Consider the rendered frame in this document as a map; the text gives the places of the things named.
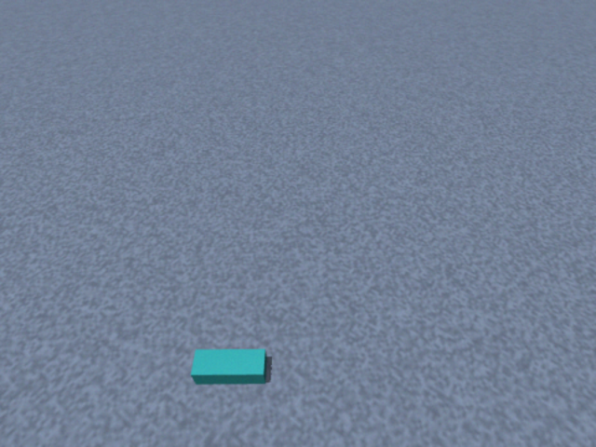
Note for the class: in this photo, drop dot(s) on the carton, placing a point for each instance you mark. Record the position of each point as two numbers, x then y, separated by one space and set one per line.
229 366

